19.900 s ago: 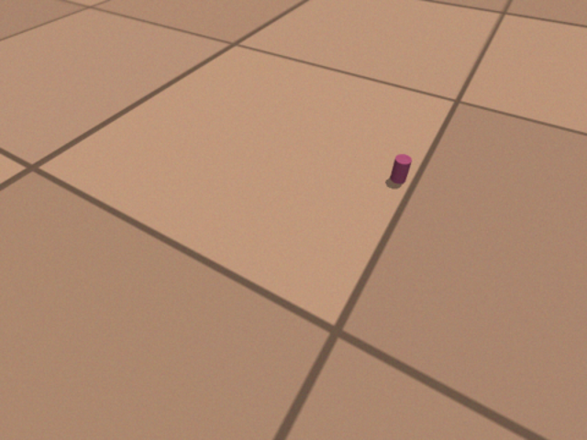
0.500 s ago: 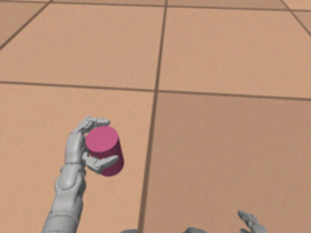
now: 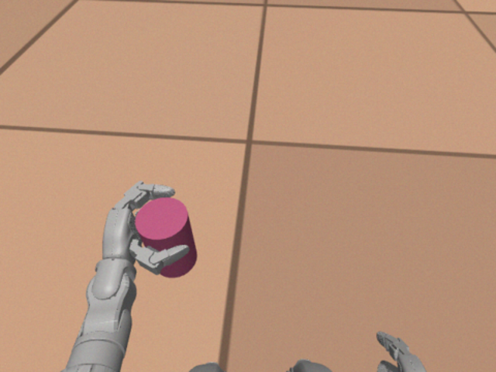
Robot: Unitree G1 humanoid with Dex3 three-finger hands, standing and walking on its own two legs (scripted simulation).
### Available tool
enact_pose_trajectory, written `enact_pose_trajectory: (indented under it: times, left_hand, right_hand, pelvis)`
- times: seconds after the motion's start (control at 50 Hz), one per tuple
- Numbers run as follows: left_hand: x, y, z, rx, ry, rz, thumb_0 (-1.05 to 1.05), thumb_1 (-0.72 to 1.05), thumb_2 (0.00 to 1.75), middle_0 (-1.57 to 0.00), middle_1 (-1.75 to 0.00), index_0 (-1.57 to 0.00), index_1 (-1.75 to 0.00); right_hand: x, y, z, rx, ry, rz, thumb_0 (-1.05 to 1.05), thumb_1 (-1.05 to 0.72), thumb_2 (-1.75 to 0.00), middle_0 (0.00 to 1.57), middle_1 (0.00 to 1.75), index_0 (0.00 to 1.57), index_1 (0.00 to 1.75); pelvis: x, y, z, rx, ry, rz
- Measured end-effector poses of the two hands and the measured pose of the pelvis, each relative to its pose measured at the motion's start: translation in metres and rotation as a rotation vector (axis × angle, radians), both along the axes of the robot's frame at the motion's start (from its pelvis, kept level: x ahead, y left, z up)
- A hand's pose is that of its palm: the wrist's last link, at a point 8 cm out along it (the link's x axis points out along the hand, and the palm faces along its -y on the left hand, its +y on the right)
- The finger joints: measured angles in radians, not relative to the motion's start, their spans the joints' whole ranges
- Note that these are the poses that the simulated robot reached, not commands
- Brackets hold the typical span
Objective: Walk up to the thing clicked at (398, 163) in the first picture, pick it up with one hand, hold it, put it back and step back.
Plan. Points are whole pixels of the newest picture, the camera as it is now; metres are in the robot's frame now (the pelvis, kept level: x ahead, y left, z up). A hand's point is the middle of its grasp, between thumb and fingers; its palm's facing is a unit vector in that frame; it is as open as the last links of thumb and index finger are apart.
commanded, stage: hold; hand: left
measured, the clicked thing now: (169, 239) +0.32 +0.16 +0.01
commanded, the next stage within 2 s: crouch in 0.92 s
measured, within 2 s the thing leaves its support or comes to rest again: neither
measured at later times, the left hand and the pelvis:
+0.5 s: hand (159, 226) +0.33 +0.17 +0.04, palm faces +0.07 -1.00 +0.00, open 11.3 cm; pelvis +0.00 +0.00 +0.00, yaw +0 degrees
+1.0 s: hand (160, 223) +0.33 +0.17 +0.05, palm faces +0.05 -1.00 -0.01, open 11.3 cm; pelvis +0.00 +0.00 +0.00, yaw +0 degrees
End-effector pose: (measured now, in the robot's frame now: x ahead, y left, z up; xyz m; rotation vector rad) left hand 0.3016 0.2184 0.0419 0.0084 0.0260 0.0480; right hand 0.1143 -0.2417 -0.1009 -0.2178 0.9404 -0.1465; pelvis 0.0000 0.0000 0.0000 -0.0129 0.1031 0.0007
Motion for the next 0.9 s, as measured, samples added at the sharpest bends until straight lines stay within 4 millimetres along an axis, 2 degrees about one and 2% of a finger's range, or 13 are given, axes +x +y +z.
enact_pose_trajectory:
  times: [0.14,0.42,0.9]
  left_hand:
    - [0.0014,-0.0009,0.0056,0.002,-0.016,0.006,0.01,-0.53,1.04,-0.69,-1.01,-0.64,-1.02]
    - [0.0004,0.0001,0.001,-0.002,0.006,0.003,0.01,-0.53,1.04,-0.69,-1.01,-0.64,-1.02]
    - [0.0043,0.0005,0.0074,0.01,-0.015,-0.009,0.01,-0.53,1.04,-0.7,-1.0,-0.65,-1.01]
  right_hand:
    - [-0.0022,-0.0017,-0.0002,-0.002,0.01,-0.011,0.01,-0.91,-0.9,0.2,0.3,0.2,0.3]
    - [0.0006,-0.0041,0.0009,-0.005,0.004,-0.018,0.01,-0.92,-0.9,0.2,0.3,0.2,0.3]
    - [-0.0033,0.0019,-0.0001,0.001,0.009,-0.019,0.01,-0.91,-0.9,0.2,0.3,0.2,0.3]
  pelvis:
    - [0.0024,-0.0007,0.001,-0.001,-0.001,0.001]
    - [0.0056,-0.0003,0.001,-0.002,0.002,0.0]
    - [0.0046,0.0036,0.0006,-0.006,0.001,0.0]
